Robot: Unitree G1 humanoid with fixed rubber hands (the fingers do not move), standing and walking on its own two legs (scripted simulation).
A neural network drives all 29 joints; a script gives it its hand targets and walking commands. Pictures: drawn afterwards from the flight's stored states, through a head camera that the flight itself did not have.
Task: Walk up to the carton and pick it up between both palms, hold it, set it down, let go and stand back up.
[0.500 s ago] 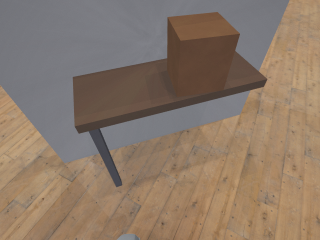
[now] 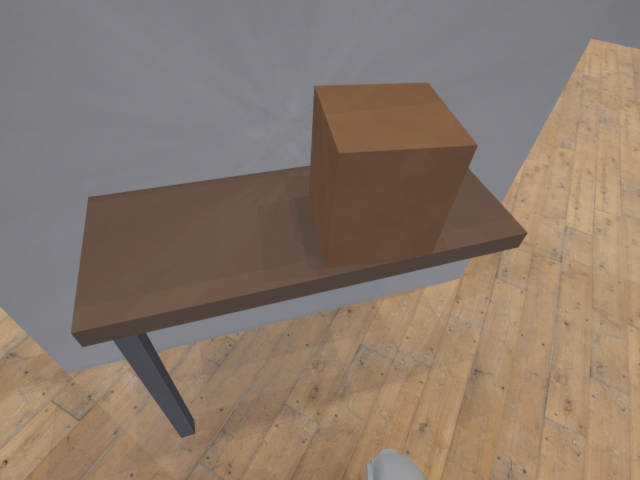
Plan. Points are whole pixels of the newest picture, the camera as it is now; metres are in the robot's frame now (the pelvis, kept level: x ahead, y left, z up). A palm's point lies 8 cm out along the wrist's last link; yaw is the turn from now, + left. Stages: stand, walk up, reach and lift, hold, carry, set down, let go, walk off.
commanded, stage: walk up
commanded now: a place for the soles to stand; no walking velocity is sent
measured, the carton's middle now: (376, 175) +0.62 -0.12 +0.04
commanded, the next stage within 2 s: none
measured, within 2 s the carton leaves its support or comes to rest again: neither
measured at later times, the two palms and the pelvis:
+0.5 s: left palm out of the picture +0.14 +0.12 -0.13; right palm (569, 474) +0.17 -0.36 -0.14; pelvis +0.10 -0.12 -0.01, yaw +3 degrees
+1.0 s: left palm out of the picture +0.13 +0.15 -0.13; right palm (565, 471) +0.17 -0.35 -0.13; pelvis +0.11 -0.11 +0.00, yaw +7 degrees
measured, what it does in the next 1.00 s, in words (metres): steps to the right: right foot, then left foot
